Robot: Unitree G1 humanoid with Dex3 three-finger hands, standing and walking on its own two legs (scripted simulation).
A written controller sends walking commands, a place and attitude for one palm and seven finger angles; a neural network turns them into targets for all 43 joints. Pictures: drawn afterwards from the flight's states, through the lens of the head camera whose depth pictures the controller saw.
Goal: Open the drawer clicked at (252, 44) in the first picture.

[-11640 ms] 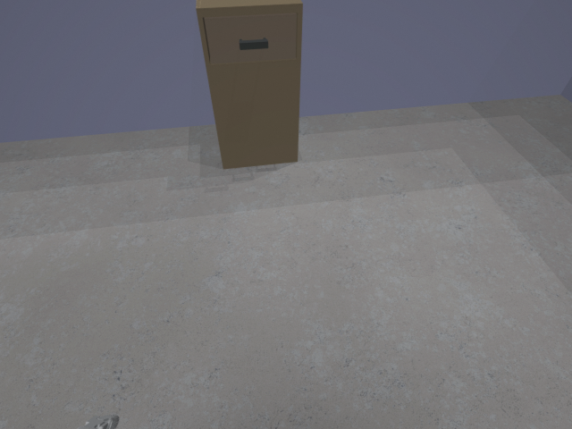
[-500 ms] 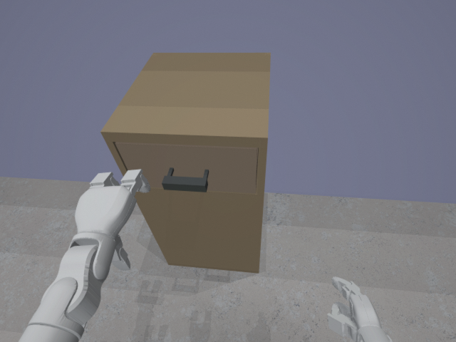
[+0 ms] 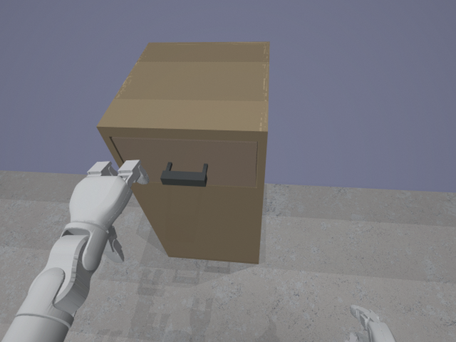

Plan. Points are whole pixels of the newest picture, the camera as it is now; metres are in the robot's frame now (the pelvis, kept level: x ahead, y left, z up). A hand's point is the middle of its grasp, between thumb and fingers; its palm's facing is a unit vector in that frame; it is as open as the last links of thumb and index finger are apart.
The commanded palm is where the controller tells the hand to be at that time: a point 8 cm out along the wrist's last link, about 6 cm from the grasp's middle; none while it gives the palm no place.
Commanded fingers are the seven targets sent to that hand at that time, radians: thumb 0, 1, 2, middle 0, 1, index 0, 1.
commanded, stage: move the hooked fingers above the handle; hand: left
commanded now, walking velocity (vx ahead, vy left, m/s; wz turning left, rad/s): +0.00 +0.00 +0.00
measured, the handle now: (185, 172) +0.52 +0.19 -0.09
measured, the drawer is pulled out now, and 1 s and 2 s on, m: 0.00 0.00 0.00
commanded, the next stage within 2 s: none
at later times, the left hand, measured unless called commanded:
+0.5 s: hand (148, 197) +0.35 +0.20 +0.04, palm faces -0.01 -0.07 -1.00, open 13.8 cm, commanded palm +0.33 +0.21 +0.10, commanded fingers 0.00 -0.50 0.30 -0.30 -1.20 -0.30 -1.20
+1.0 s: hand (165, 184) +0.41 +0.19 +0.01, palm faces -0.05 -0.03 -1.00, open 13.8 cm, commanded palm +0.39 +0.20 +0.07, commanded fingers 0.00 -0.50 0.30 -0.30 -1.20 -0.30 -1.20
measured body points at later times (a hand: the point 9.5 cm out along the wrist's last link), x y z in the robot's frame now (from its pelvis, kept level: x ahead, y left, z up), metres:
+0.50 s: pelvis +0.00 -0.02 -0.01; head +0.03 -0.05 +0.44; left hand +0.34 +0.20 +0.10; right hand +0.17 -0.25 -0.13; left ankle +0.00 +0.10 -0.73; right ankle -0.01 -0.12 -0.73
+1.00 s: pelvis +0.01 -0.02 -0.02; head +0.06 -0.05 +0.43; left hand +0.40 +0.19 +0.07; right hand +0.11 -0.28 -0.15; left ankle +0.00 +0.10 -0.73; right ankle -0.01 -0.12 -0.73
